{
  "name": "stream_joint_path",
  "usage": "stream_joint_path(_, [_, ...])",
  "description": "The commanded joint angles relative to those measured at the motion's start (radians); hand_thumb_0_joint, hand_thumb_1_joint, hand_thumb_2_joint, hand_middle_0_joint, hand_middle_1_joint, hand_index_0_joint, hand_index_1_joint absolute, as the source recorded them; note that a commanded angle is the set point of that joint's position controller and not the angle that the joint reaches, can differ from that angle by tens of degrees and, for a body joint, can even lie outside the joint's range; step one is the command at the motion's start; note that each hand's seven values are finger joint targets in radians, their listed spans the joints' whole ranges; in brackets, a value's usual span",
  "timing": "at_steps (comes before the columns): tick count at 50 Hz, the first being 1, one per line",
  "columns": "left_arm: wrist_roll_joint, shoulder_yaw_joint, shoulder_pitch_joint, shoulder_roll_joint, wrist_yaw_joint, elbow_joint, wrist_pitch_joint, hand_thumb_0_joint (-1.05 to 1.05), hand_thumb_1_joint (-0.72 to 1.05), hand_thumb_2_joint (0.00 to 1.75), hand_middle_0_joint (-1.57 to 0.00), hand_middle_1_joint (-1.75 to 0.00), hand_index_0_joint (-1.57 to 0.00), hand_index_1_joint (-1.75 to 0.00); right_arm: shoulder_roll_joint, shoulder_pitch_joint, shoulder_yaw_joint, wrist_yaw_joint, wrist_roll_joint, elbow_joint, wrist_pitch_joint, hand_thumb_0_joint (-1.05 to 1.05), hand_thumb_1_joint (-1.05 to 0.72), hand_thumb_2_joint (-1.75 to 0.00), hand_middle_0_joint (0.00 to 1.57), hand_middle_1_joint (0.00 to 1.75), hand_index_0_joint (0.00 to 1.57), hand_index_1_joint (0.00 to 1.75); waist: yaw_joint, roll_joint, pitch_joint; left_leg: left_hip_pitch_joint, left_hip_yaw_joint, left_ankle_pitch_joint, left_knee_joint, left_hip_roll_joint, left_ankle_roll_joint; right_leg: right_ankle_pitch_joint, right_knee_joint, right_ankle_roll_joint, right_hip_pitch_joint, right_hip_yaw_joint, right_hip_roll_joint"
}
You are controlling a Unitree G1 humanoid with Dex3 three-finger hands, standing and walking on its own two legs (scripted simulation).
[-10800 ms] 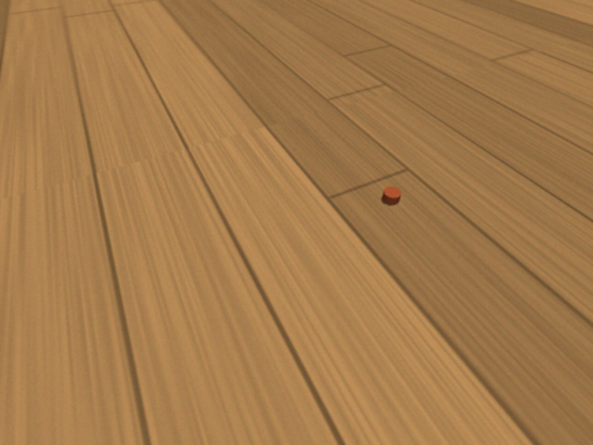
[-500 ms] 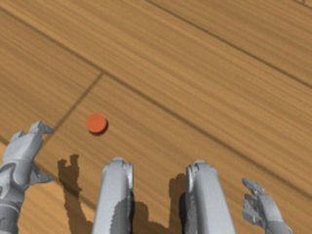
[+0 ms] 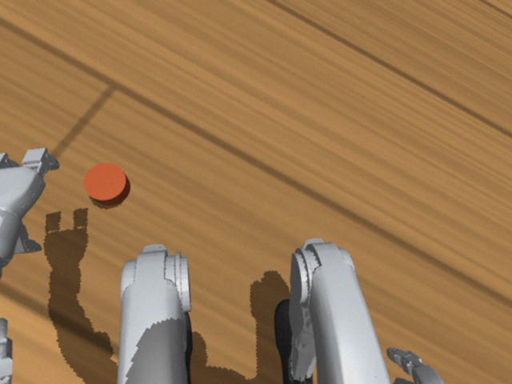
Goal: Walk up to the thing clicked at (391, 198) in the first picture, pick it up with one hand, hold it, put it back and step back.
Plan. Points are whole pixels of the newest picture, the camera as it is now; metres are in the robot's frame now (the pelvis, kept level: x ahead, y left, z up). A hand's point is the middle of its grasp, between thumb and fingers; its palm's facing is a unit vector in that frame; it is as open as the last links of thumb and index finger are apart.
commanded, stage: rise first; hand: left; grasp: from above
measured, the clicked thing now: (108, 184) +0.50 +0.31 -0.34
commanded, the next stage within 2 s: approach in 0.80 s
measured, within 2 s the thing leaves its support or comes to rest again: neither
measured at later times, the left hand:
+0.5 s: hand (48, 198) +0.42 +0.36 -0.19, palm faces -0.45 -0.08 -0.89, open 14.2 cm
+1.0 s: hand (60, 195) +0.43 +0.35 -0.22, palm faces -0.46 -0.09 -0.89, open 14.2 cm
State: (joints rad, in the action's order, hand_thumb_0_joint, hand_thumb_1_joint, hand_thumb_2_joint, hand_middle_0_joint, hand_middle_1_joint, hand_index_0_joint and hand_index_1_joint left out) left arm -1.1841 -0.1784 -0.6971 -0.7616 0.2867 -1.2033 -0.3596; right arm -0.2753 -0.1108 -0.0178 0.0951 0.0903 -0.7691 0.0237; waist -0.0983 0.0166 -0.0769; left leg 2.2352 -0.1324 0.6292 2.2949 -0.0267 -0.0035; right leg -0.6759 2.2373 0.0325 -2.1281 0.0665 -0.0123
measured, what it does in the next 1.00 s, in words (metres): stands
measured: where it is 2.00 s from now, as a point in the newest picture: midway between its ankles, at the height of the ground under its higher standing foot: (236, 370)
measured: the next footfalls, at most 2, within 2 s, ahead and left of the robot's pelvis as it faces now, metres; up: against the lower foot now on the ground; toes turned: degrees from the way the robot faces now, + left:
none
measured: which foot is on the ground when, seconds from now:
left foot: down 0.00-1.00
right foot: down 0.00-1.00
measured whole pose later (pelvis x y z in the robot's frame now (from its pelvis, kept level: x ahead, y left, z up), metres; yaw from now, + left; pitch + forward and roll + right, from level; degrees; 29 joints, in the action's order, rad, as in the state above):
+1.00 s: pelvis +0.02 +0.00 -0.05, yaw -3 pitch +32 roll -9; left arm -1.30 -0.20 -0.86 -0.87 0.40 -1.42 -0.37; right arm -0.27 -0.06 0.05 0.14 0.19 -0.78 0.00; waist -0.17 0.05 0.00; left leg 2.35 -0.18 0.69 2.46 -0.03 -0.02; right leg -0.72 2.38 0.04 -2.24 0.09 -0.03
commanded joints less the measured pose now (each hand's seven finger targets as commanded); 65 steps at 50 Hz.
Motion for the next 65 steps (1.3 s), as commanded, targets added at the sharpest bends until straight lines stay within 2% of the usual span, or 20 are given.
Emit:
stream_joint_path(1, [-0.039, -0.063, -0.283, -0.333, 0.079, 0.072, 0.011, 0.00, -0.54, 1.01, -0.07, -0.97, -0.07, -0.97, -0.228, -0.131, -0.064, -0.003, 0.020, 0.032, 0.008, 0.00, -0.89, -0.90, 0.20, 0.30, 0.20, 0.30, 0.012, -0.229, -0.621, -0.541, 0.079, -0.051, -0.239, 0.020, 0.027, 0.088, -0.227, -0.070, 0.169, 0.071, -0.023])
stream_joint_path(11, [-0.096, -0.058, -0.346, -0.352, 0.110, 0.025, 0.006, 0.00, -0.55, 1.00, -0.06, -1.00, -0.06, -1.00, -0.229, -0.140, -0.059, 0.012, 0.052, 0.020, -0.008, 0.00, -0.90, -0.90, 0.20, 0.30, 0.20, 0.30, -0.017, -0.250, -0.638, -0.525, 0.072, -0.084, -0.185, 0.018, 0.032, 0.124, -0.175, -0.062, 0.161, 0.088, -0.030])
stream_joint_path(15, [-0.084, -0.072, -0.356, -0.355, 0.128, 0.017, 0.003, 0.00, -0.56, 1.01, -0.06, -1.01, -0.06, -1.01, -0.235, -0.136, -0.057, 0.016, 0.058, 0.017, -0.007, 0.00, -0.90, -0.90, 0.20, 0.30, 0.20, 0.30, -0.015, -0.281, -0.635, -0.541, 0.058, -0.097, -0.180, 0.012, 0.027, 0.133, -0.140, -0.058, 0.128, 0.098, -0.030])
stream_joint_path(17, [-0.096, -0.062, -0.359, -0.361, 0.131, -0.001, 0.003, 0.00, -0.56, 1.01, -0.06, -1.02, -0.06, -1.02, -0.233, -0.136, -0.051, 0.019, 0.062, 0.016, -0.008, 0.00, -0.90, -0.90, 0.20, 0.30, 0.20, 0.30, -0.024, -0.278, -0.641, -0.524, 0.062, -0.108, -0.163, 0.013, 0.027, 0.148, -0.138, -0.063, 0.132, 0.097, -0.035])
stream_joint_path(18, [-0.098, -0.076, -0.344, -0.364, 0.136, -0.009, 0.008, 0.00, -0.57, 1.01, -0.06, -1.02, -0.06, -1.02, -0.229, -0.140, -0.046, 0.019, 0.064, 0.012, -0.010, 0.00, -0.91, -0.90, 0.20, 0.30, 0.20, 0.30, -0.015, -0.273, -0.635, -0.530, 0.068, -0.134, -0.155, 0.015, 0.030, 0.164, -0.138, -0.061, 0.143, 0.094, -0.034])
stream_joint_path(19, [-0.094, -0.073, -0.349, -0.364, 0.140, -0.015, 0.010, 0.00, -0.56, 1.01, -0.06, -1.02, -0.06, -1.02, -0.232, -0.140, -0.049, 0.020, 0.065, 0.015, -0.010, 0.00, -0.90, -0.90, 0.20, 0.30, 0.20, 0.30, -0.027, -0.268, -0.627, -0.516, 0.069, -0.129, -0.149, 0.013, 0.030, 0.165, -0.135, -0.061, 0.141, 0.097, -0.034])
stream_joint_path(22, [-0.084, -0.074, -0.363, -0.368, 0.149, -0.002, 0.010, 0.00, -0.56, 1.01, -0.06, -1.03, -0.06, -1.02, -0.230, -0.139, -0.045, 0.021, 0.069, 0.010, -0.008, 0.00, -0.91, -0.90, 0.20, 0.30, 0.20, 0.30, -0.027, -0.278, -0.640, -0.497, 0.082, -0.153, -0.124, 0.013, 0.032, 0.195, -0.137, -0.057, 0.167, 0.087, -0.037])
stream_joint_path(29, [-0.082, -0.092, -0.352, -0.389, 0.141, -0.014, 0.011, 0.00, -0.56, 1.01, -0.05, -1.03, -0.06, -1.03, -0.235, -0.150, -0.041, 0.027, 0.087, 0.005, -0.012, 0.00, -0.90, -0.90, 0.20, 0.30, 0.20, 0.30, -0.033, -0.265, -0.660, -0.503, 0.073, -0.178, -0.098, 0.009, 0.034, 0.214, -0.119, -0.056, 0.184, 0.092, -0.039])
stream_joint_path(42, [-0.084, -0.086, -0.364, -0.400, 0.149, -0.060, 0.005, 0.00, -0.56, 1.01, -0.06, -1.03, -0.06, -1.03, -0.237, -0.136, -0.017, 0.032, 0.095, 0.004, -0.019, 0.00, -0.90, -0.90, 0.20, 0.30, 0.20, 0.30, -0.044, -0.263, -0.611, -0.438, 0.070, -0.139, -0.074, 0.011, 0.034, 0.191, -0.105, -0.060, 0.171, 0.096, -0.047])
stream_joint_path(44, [-0.085, -0.100, -0.380, -0.415, 0.153, -0.051, 0.000, 0.00, -0.56, 1.01, -0.06, -1.03, -0.06, -1.03, -0.244, -0.142, -0.018, 0.032, 0.098, 0.003, -0.020, 0.00, -0.90, -0.90, 0.20, 0.30, 0.20, 0.30, -0.048, -0.267, -0.615, -0.439, 0.069, -0.135, -0.075, 0.012, 0.033, 0.184, -0.100, -0.058, 0.172, 0.101, -0.045])
stream_joint_path(45, [-0.089, -0.089, -0.373, -0.406, 0.151, -0.068, -0.001, 0.00, -0.61, 1.09, -0.07, -0.99, -0.03, -1.03, -0.245, -0.142, -0.015, 0.032, 0.101, 0.003, -0.021, 0.00, -0.91, -0.90, 0.20, 0.30, 0.20, 0.30, -0.054, -0.271, -0.610, -0.441, 0.067, -0.136, -0.074, 0.012, 0.033, 0.185, -0.097, -0.058, 0.167, 0.103, -0.046])
stream_joint_path(46, [-0.087, -0.089, -0.386, -0.414, 0.153, -0.061, -0.003, 0.00, -0.54, 1.01, -0.06, -1.04, -0.06, -1.03, -0.248, -0.135, -0.013, 0.032, 0.103, 0.004, -0.020, 0.00, -0.90, -0.90, 0.20, 0.30, 0.20, 0.30, -0.056, -0.273, -0.609, -0.438, 0.067, -0.132, -0.068, 0.010, 0.034, 0.183, -0.101, -0.056, 0.164, 0.103, -0.047])
stream_joint_path(48, [-0.099, -0.038, -0.417, -0.363, 0.154, -0.096, -0.011, 0.00, -0.53, 0.98, -0.06, -1.05, -0.07, -1.04, -0.245, -0.142, -0.006, 0.033, 0.107, -0.004, -0.019, 0.00, -0.90, -0.90, 0.20, 0.30, 0.20, 0.30, -0.090, -0.265, -0.580, -0.418, 0.059, -0.112, -0.064, 0.010, 0.033, 0.171, -0.100, -0.057, 0.144, 0.110, -0.050])
stream_joint_path(51, [-0.105, -0.008, -0.490, -0.340, 0.176, -0.126, -0.016, 0.00, -0.52, 0.96, -0.06, -1.06, -0.07, -1.04, -0.254, -0.157, 0.002, 0.033, 0.110, -0.015, -0.010, 0.00, -0.90, -0.89, 0.20, 0.30, 0.20, 0.30, -0.125, -0.255, -0.559, -0.416, 0.045, -0.098, -0.060, 0.007, 0.030, 0.158, -0.093, -0.058, 0.111, 0.124, -0.052])
stream_joint_path(53, [-0.110, 0.042, -0.541, -0.290, 0.192, -0.134, -0.016, 0.00, -0.53, 0.97, -0.06, -1.07, -0.07, -1.05, -0.256, -0.165, 0.006, 0.033, 0.110, -0.020, 0.002, 0.00, -0.90, -0.90, 0.20, 0.30, 0.20, 0.30, -0.155, -0.281, -0.553, -0.438, 0.038, -0.100, -0.057, 0.003, 0.026, 0.162, -0.088, -0.057, 0.088, 0.131, -0.052])
stream_joint_path(55, [-0.123, 0.068, -0.594, -0.272, 0.217, -0.133, -0.009, 0.00, -0.52, 0.96, -0.06, -1.08, -0.08, -1.06, -0.262, -0.173, 0.012, 0.033, 0.110, -0.021, 0.014, 0.00, -0.90, -0.90, 0.20, 0.30, 0.20, 0.30, -0.176, -0.317, -0.557, -0.447, 0.035, -0.101, -0.056, 0.000, 0.023, 0.170, -0.083, -0.054, 0.083, 0.138, -0.055])
stream_joint_path(58, [-0.131, 0.066, -0.620, -0.271, 0.259, -0.111, 0.036, 0.00, -0.53, 0.97, -0.06, -1.09, -0.08, -1.06, -0.266, -0.184, 0.011, 0.032, 0.108, -0.019, 0.032, 0.00, -0.91, -0.90, 0.20, 0.30, 0.20, 0.30, -0.176, -0.371, -0.608, -0.504, 0.042, -0.144, -0.057, -0.003, 0.016, 0.214, -0.070, -0.052, 0.097, 0.137, -0.051])
stream_joint_path(61, [-0.137, 0.009, -0.626, -0.334, 0.299, -0.093, 0.107, 0.00, -0.54, 0.98, -0.06, -1.07, -0.07, -1.06, -0.270, -0.189, 0.017, 0.032, 0.103, -0.003, 0.035, 0.00, -0.91, -0.90, 0.20, 0.30, 0.20, 0.30, -0.154, -0.444, -0.662, -0.547, 0.053, -0.185, -0.072, -0.005, 0.010, 0.256, -0.051, -0.055, 0.113, 0.134, -0.048])
stream_joint_path(64, [-0.135, -0.037, -0.667, -0.388, 0.309, -0.095, 0.186, 0.00, -0.57, 0.99, -0.06, -1.06, -0.06, -1.05, -0.270, -0.185, 0.026, 0.039, 0.094, 0.021, 0.032, 0.00, -0.91, -0.90, 0.20, 0.30, 0.20, 0.30, -0.149, -0.472, -0.694, -0.534, 0.070, -0.207, -0.076, -0.007, 0.010, 0.289, -0.052, -0.065, 0.135, 0.120, -0.045])
stream_joint_path(65, [-0.130, -0.035, -0.661, -0.387, 0.302, -0.118, 0.214, 0.00, -0.57, 0.99, -0.06, -1.06, -0.06, -1.05, -0.268, -0.177, 0.029, 0.040, 0.088, 0.030, 0.031, 0.00, -0.91, -0.90, 0.20, 0.30, 0.20, 0.30, -0.149, -0.474, -0.683, -0.516, 0.073, -0.201, -0.077, -0.007, 0.012, 0.286, -0.053, -0.068, 0.132, 0.116, -0.043])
